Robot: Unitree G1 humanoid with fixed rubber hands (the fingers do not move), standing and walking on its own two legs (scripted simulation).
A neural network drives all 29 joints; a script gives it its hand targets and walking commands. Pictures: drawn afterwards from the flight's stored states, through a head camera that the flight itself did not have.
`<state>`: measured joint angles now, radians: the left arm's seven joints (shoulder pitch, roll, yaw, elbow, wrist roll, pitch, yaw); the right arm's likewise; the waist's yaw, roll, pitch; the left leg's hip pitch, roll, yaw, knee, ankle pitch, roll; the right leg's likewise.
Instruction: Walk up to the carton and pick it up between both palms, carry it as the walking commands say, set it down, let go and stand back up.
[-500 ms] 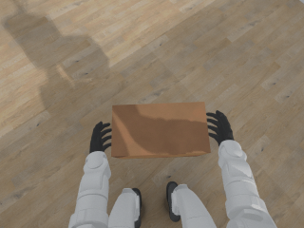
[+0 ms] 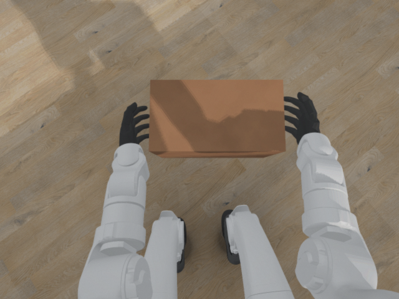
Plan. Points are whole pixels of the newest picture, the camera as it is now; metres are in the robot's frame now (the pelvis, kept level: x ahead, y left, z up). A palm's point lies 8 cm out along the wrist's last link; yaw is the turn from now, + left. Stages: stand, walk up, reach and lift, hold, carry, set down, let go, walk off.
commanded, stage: set down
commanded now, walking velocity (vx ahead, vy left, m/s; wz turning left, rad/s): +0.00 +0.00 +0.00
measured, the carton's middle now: (214, 124) +0.45 -0.03 -0.16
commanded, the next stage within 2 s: none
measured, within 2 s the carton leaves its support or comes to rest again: neither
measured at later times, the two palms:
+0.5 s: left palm (133, 150) +0.41 +0.16 -0.18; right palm (280, 141) +0.41 -0.18 -0.16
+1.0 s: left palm (150, 142) +0.44 +0.14 -0.25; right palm (277, 136) +0.44 -0.21 -0.26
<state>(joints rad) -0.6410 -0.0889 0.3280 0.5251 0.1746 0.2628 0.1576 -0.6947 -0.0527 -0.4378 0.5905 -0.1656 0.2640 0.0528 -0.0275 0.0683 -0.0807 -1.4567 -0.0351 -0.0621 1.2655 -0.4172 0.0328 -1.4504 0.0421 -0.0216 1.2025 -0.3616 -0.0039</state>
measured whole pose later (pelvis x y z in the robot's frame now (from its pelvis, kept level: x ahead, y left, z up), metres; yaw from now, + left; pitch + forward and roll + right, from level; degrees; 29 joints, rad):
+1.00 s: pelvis -0.03 +0.00 -0.14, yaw -2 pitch +48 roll -3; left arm -0.90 -0.01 0.33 0.57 0.11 0.28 0.21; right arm -0.96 -0.12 -0.43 0.69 -0.16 0.27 -0.06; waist 0.00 0.05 -0.14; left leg -2.08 -0.05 -0.06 1.74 -0.50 0.01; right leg -2.09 0.06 -0.02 1.68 -0.43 0.00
